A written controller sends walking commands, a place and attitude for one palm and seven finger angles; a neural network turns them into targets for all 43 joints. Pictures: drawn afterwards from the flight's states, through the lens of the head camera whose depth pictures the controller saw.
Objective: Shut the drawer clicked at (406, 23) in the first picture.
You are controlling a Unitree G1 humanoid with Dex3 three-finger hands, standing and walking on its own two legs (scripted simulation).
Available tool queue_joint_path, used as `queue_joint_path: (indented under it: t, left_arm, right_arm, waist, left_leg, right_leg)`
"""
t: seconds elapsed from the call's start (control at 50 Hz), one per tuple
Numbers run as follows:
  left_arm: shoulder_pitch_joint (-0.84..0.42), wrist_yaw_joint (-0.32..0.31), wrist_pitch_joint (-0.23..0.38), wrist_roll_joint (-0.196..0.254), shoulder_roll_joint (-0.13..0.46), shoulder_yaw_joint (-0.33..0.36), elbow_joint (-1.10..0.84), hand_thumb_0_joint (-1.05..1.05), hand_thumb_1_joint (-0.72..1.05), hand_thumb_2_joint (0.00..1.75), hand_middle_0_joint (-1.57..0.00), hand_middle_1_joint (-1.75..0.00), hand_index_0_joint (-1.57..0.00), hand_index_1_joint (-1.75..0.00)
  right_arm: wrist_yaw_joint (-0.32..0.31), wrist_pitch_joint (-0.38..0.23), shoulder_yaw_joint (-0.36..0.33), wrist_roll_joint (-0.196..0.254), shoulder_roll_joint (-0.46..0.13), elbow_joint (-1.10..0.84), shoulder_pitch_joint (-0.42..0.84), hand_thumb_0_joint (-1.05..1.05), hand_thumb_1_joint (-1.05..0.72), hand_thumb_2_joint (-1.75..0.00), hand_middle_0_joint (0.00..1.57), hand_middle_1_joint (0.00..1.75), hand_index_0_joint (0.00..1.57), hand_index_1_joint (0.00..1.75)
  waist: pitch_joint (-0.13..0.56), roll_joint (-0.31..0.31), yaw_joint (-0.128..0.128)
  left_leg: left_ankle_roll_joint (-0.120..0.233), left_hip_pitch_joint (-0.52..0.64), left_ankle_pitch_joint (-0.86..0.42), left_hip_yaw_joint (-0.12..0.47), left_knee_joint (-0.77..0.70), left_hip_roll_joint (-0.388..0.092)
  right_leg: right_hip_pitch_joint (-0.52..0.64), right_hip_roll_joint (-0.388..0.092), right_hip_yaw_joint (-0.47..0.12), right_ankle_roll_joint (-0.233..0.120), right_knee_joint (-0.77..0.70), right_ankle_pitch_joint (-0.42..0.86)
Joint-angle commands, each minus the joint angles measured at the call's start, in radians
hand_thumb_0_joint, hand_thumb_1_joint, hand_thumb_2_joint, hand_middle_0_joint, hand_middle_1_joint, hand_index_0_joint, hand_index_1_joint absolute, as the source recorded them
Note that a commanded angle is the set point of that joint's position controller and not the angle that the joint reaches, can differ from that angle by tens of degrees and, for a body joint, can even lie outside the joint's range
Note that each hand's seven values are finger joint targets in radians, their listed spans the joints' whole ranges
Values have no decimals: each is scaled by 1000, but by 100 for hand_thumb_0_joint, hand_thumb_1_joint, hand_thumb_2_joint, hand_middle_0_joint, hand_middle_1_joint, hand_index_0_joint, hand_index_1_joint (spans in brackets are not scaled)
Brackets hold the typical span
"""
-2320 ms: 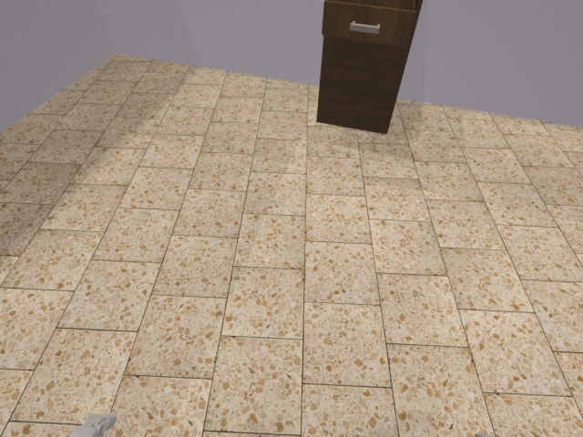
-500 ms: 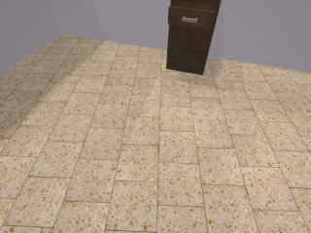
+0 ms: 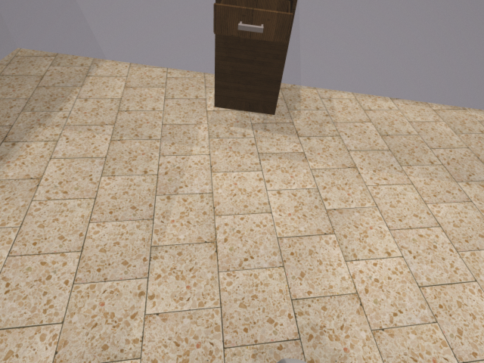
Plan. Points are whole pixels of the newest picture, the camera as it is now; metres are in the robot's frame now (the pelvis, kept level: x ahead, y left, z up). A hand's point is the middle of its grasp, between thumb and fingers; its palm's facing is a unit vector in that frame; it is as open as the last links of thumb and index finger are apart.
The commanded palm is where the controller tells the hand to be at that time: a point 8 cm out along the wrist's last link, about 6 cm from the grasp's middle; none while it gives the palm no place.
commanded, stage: walk to a spot facing it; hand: left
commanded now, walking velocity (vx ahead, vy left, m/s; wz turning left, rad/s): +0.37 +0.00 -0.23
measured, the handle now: (251, 26) +1.60 +0.01 -0.10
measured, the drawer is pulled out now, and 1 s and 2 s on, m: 0.20 0.20 0.20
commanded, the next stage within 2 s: turn to face it in 1.88 s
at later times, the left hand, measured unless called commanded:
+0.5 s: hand (170, 300) +0.27 +0.16 -0.17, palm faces -0.08 -0.98 -0.20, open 7.2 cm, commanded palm none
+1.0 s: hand (168, 212) +0.49 +0.20 -0.17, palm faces -0.13 -0.98 -0.15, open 7.4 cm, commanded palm none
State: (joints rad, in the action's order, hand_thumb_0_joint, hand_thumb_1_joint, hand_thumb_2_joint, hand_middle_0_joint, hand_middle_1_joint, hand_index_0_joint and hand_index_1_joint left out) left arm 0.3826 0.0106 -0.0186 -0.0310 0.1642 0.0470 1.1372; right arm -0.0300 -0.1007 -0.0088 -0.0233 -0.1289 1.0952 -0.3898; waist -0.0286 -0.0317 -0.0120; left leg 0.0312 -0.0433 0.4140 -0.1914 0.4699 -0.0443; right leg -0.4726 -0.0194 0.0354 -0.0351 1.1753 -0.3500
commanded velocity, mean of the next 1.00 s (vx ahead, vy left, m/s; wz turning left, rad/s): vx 0.38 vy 0.00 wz -0.14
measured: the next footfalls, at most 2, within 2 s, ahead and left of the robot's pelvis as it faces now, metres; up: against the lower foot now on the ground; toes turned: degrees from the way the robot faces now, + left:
right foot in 0.26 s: +0.27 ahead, -0.11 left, +0.00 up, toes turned -12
left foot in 0.70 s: +0.45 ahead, +0.12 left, +0.00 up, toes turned +4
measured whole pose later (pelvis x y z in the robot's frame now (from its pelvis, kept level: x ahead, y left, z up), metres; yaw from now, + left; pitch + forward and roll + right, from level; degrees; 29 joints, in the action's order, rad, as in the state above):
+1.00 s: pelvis +0.43 +0.03 +0.01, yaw -11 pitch -1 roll -1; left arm 0.26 0.02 0.00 -0.04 0.19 0.07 1.06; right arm -0.02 -0.09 -0.05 -0.02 -0.15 1.10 -0.34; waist -0.03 -0.04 0.01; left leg 0.03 -0.08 0.25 -0.26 0.34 -0.05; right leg -0.58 -0.13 0.06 0.02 1.05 -0.18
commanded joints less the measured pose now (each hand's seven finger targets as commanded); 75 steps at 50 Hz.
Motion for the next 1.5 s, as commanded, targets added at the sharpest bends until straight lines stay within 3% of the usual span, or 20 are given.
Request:
queue_joint_path:
  t: [0.0,0.12,0.2,0.22,0.24,0.26,0.3,0.38,0.58,0.66,0.7,0.72,0.76,0.82,1.1,1.16,1.18,1.22,1.36,1.48]
  left_arm:
    - [-135,17,29,1,4,9,-128,0,90,90,-20,-30,-20,-30]
    - [-252,20,37,9,12,0,-179,0,90,90,-20,-30,-20,-30]
    - [10,4,51,-4,80,26,-106,0,90,90,-20,-30,-20,-30]
    - [131,-3,64,-8,141,44,-73,0,90,90,-20,-30,-20,-30]
    - [204,-15,72,-3,236,65,-57,0,90,90,-20,-30,-20,-30]
    - [184,-19,68,24,270,69,-69,0,90,90,-20,-30,-20,-30]
    - [-10,-22,72,23,197,50,-120,0,90,90,-20,-30,-20,-30]
    - [-104,-29,97,6,113,22,-119,0,90,90,-20,-30,-20,-30]
    - [-13,-13,99,4,152,28,-84,0,90,90,-20,-30,-20,-30]
    - [-10,-11,86,9,137,31,-78,0,90,90,-20,-30,-20,-30]
    - [-13,0,89,15,56,16,-130,0,90,90,-20,-30,-20,-30]
    - [-73,-9,83,5,93,24,-134,0,90,90,-20,-30,-20,-30]
    - [-109,8,79,3,80,26,-123,0,90,90,-20,-30,-20,-30]
    - [-40,10,54,-3,28,25,-93,0,90,90,-20,-30,-20,-30]
    - [-327,21,47,3,23,16,-185,0,90,90,-20,-30,-20,-30]
    - [-146,15,64,-2,64,26,-128,0,90,90,-20,-30,-20,-30]
    - [7,9,76,-7,111,43,-79,0,90,90,-20,-30,-20,-30]
    - [203,-10,83,15,294,80,-30,0,90,90,-20,-30,-20,-30]
    - [-100,-26,102,1,74,27,-97,0,90,90,-20,-30,-20,-30]
    - [-66,-18,105,5,124,28,-81,0,90,90,-20,-30,-20,-30]
  right_arm:
    - [-16,-4,-15,4,-93,45,-168,0,-90,-90,20,30,20,30]
    - [-18,4,-26,7,-120,84,-185,0,-90,-90,20,30,20,30]
    - [-14,15,-43,9,-161,76,-121,0,-90,-90,20,30,20,30]
    - [-4,16,-39,16,-141,66,-109,0,-90,-90,20,30,20,30]
    - [4,10,-32,31,-63,41,-148,0,-90,-90,20,30,20,30]
    - [3,13,-36,33,-66,-2,-91,0,-90,-90,20,30,20,30]
    - [11,28,-48,12,-78,-19,-32,0,-90,-90,20,30,20,30]
    - [21,68,-43,-5,-30,-1,-82,0,-90,-90,20,30,20,30]
    - [60,47,-47,1,-68,-133,215,0,-90,-90,20,30,20,30]
    - [45,29,-64,-2,-139,-84,72,0,-90,-90,20,30,20,30]
    - [29,29,-102,-17,-318,-29,-174,0,-90,-90,20,30,20,30]
    - [19,36,-91,-10,-268,-20,-146,0,-90,-90,20,30,20,30]
    - [16,28,-66,-4,-182,-62,-10,0,-90,-90,20,30,20,30]
    - [9,6,-51,0,-125,-51,28,0,-90,-90,20,30,20,30]
    - [9,17,-57,-9,-136,46,-127,0,-90,-90,20,30,20,30]
    - [10,25,-58,-2,-153,55,-112,0,-90,-90,20,30,20,30]
    - [15,22,-55,5,-148,49,-94,0,-90,-90,20,30,20,30]
    - [19,19,-40,22,-70,-17,-70,0,-90,-90,20,30,20,30]
    - [32,74,-54,-7,-23,1,-61,0,-90,-90,20,30,20,30]
    - [60,67,-54,-2,-41,-90,131,0,-90,-90,20,30,20,30]
  waist:
    - [-160,146,-4]
    - [-153,162,7]
    - [-4,176,137]
    - [60,106,190]
    - [171,-115,183]
    - [166,-62,154]
    - [22,-25,83]
    - [-9,29,-33]
    - [-61,-58,31]
    - [-17,56,-48]
    - [94,417,-119]
    - [71,316,-122]
    - [-43,119,-58]
    - [-21,133,5]
    - [-104,164,-39]
    - [-1,115,54]
    - [78,71,128]
    - [232,-187,157]
    - [-11,-79,-30]
    - [-67,-89,8]
  left_leg:
    - [46,36,-635,100,-261,-223]
    - [64,63,-957,-8,-229,-223]
    - [41,6,-1091,-34,167,-215]
    - [19,-160,-854,-31,433,-182]
    - [-16,-428,-70,-11,804,-34]
    - [4,-533,135,118,998,2]
    - [-3,-562,-37,197,995,-101]
    - [-39,-454,-92,170,758,-149]
    - [-57,-399,-204,89,229,-99]
    - [-38,-51,-177,57,29,-55]
    - [114,204,0,596,-235,-443]
    - [120,122,117,620,-283,-447]
    - [104,-40,101,479,-305,-395]
    - [64,-94,-169,230,-297,-302]
    - [80,63,-518,25,-243,-290]
    - [47,33,-801,-31,29,-251]
    - [14,-113,-738,-59,233,-218]
    - [-40,-578,170,28,837,-12]
    - [-56,-470,-142,136,660,-147]
    - [-64,-462,-223,96,321,-128]
  right_leg:
    - [-265,-40,40,3,-21,109]
    - [-37,18,151,-39,-455,190]
    - [337,69,161,-92,-552,172]
    - [544,-21,52,-130,-617,205]
    - [723,-314,-395,-255,-718,223]
    - [679,-437,-604,-317,-874,244]
    - [383,-385,-479,-248,-953,-25]
    - [136,-260,-182,-171,-967,130]
    - [234,-224,-133,-135,-956,87]
    - [157,-147,-57,-78,-697,181]
    - [-159,35,86,5,-107,-225]
    - [-190,-9,-17,-7,38,-191]
    - [-222,-88,-35,-3,89,-27]
    - [-138,-105,-25,24,35,89]
    - [-96,-73,100,10,-510,159]
    - [216,18,166,-33,-633,157]
    - [467,-13,122,-57,-648,201]
    - [786,-449,-520,-231,-835,313]
    - [192,-265,-64,-109,-993,148]
    - [223,-254,-24,-112,-1012,79]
